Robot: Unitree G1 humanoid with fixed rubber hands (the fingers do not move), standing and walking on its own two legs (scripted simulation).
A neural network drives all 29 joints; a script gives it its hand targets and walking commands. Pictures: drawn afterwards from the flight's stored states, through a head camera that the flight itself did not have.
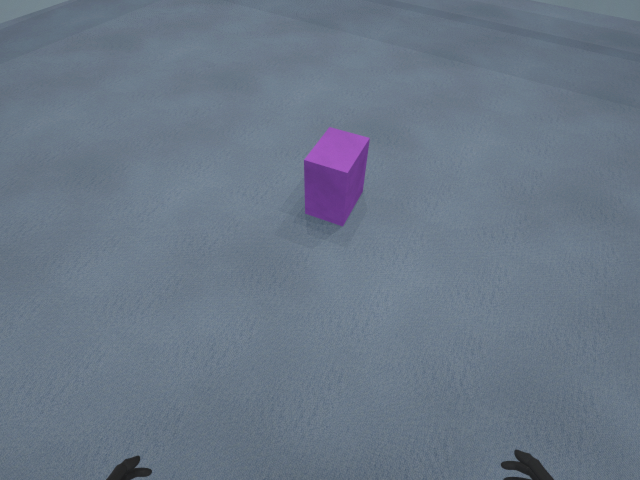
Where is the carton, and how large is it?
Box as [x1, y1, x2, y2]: [304, 127, 369, 225]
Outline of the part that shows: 329,127 304,159 305,213 343,225 362,191 369,138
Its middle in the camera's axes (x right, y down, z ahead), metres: +0.07 -0.26 +1.63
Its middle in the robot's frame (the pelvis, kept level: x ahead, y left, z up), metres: +1.33 -0.05 -0.60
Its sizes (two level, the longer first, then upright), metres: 0.244 0.180 0.295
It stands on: the floor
